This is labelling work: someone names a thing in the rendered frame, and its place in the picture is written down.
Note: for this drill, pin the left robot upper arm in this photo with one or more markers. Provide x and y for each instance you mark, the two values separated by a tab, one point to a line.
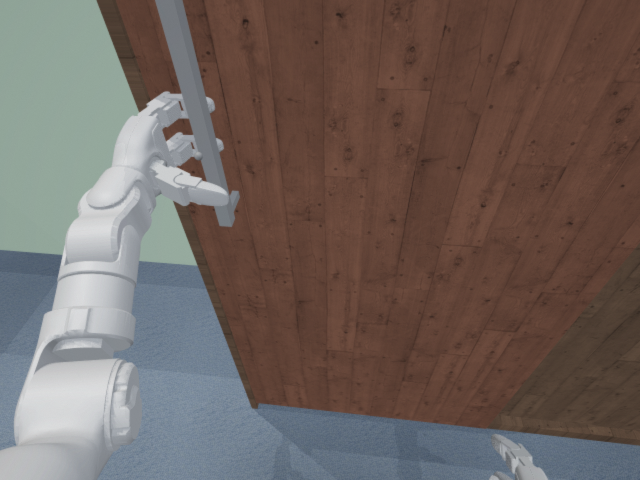
73	417

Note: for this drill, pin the left robot forearm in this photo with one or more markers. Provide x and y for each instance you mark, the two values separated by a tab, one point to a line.
92	316

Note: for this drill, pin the right robot hand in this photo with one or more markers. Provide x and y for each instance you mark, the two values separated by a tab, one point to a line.
518	460

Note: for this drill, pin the handle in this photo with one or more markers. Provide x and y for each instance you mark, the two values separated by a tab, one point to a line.
176	29

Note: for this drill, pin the wardrobe door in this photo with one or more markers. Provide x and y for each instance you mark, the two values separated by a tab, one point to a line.
431	191
592	375

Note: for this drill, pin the left robot hand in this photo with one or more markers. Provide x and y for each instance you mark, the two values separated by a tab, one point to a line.
141	145

